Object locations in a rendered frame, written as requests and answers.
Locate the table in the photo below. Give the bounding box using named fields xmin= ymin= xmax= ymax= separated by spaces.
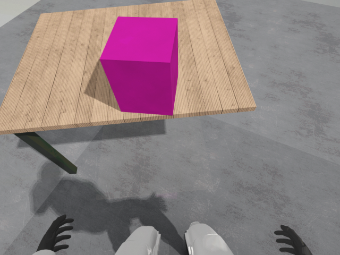
xmin=0 ymin=0 xmax=256 ymax=174

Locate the left robot hand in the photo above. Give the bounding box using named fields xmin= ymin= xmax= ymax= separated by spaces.
xmin=36 ymin=214 xmax=74 ymax=252

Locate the right robot hand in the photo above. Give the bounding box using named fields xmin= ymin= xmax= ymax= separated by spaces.
xmin=274 ymin=225 xmax=312 ymax=255

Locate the robot thigh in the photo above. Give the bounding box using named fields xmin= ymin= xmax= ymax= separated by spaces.
xmin=185 ymin=224 xmax=234 ymax=255
xmin=115 ymin=226 xmax=161 ymax=255

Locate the robot right thigh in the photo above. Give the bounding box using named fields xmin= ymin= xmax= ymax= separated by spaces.
xmin=185 ymin=224 xmax=234 ymax=255

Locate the carton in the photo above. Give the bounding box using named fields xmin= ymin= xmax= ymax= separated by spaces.
xmin=100 ymin=16 xmax=178 ymax=115

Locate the robot left thigh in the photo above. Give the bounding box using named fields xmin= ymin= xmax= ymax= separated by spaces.
xmin=115 ymin=226 xmax=161 ymax=255

